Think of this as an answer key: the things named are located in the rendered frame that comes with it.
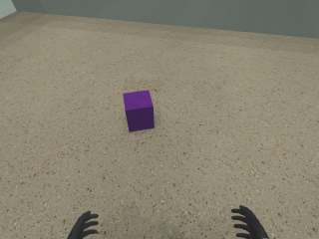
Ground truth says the robot right hand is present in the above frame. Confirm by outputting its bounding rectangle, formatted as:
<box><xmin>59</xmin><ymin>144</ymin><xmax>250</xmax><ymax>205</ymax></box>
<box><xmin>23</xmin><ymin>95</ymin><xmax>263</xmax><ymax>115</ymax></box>
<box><xmin>231</xmin><ymin>205</ymin><xmax>269</xmax><ymax>239</ymax></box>

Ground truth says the robot left hand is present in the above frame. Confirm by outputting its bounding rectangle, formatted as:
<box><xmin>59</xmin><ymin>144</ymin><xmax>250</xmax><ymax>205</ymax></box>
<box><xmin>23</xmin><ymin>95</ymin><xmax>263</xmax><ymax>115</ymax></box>
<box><xmin>67</xmin><ymin>210</ymin><xmax>99</xmax><ymax>239</ymax></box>

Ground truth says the carton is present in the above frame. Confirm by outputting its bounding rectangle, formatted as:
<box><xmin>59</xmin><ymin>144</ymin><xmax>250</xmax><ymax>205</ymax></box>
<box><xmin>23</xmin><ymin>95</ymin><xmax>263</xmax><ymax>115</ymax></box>
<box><xmin>123</xmin><ymin>90</ymin><xmax>155</xmax><ymax>132</ymax></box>

